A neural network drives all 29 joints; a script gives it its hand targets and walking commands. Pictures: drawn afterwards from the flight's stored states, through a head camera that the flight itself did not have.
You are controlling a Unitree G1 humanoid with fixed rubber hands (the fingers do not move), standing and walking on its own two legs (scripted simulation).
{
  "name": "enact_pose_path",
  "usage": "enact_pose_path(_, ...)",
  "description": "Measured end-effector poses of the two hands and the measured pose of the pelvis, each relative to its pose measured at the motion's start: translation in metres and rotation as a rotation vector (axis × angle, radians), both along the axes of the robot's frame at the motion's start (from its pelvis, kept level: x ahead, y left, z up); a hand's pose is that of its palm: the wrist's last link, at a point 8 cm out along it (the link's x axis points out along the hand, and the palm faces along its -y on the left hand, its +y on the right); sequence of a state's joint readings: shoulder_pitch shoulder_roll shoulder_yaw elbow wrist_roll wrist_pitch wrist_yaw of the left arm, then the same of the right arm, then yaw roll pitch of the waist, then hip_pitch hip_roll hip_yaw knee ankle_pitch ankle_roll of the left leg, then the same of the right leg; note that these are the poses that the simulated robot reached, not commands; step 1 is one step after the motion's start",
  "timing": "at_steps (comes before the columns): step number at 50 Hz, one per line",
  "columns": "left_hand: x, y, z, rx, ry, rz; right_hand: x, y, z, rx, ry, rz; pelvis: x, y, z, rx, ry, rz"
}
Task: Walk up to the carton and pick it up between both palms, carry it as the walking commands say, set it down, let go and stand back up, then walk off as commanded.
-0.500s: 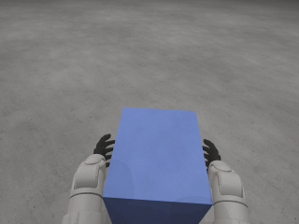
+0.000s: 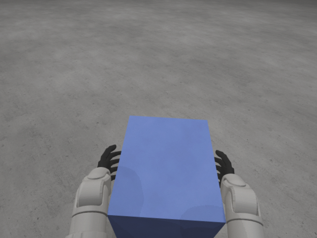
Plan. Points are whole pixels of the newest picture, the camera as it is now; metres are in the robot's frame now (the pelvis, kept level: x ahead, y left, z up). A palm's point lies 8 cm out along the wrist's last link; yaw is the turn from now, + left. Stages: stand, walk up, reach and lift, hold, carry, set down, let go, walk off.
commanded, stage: reach and lift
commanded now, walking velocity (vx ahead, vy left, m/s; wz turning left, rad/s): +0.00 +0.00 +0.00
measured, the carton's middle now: (164, 187) +0.29 +0.00 -0.02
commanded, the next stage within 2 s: hold in 0.14 s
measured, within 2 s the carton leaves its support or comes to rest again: neither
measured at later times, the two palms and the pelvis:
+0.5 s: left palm (104, 177) +0.27 +0.16 +0.05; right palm (228, 183) +0.27 -0.16 +0.04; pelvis +0.00 +0.00 +0.00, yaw +0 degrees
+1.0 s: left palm (103, 178) +0.27 +0.16 +0.05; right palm (227, 184) +0.27 -0.15 +0.04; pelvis -0.01 +0.00 +0.00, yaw +0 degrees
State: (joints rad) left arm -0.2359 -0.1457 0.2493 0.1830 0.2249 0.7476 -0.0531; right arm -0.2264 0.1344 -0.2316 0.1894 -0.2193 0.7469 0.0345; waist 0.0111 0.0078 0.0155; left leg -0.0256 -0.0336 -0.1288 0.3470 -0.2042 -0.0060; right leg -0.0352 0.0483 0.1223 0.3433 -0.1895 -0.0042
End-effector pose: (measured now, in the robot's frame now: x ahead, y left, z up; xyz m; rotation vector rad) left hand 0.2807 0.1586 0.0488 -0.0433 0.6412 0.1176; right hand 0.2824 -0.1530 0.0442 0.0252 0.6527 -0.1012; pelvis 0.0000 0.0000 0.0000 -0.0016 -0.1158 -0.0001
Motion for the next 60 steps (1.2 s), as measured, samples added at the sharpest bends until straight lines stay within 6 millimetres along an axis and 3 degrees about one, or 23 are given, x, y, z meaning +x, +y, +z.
enact_pose_path(34, -0.015, -0.001, -0.002, 0.004, 0.005, 0.001, -0.014, -0.001, -0.001, -0.001, 0.004, 0.0, -0.009, -0.003, -0.001, 0.002, -0.014, 0.0)
enact_pose_path(60, -0.014, 0.001, -0.002, 0.01, 0.006, -0.004, -0.013, 0.001, -0.001, -0.002, 0.005, -0.001, -0.009, 0.001, -0.001, 0.001, -0.009, -0.003)
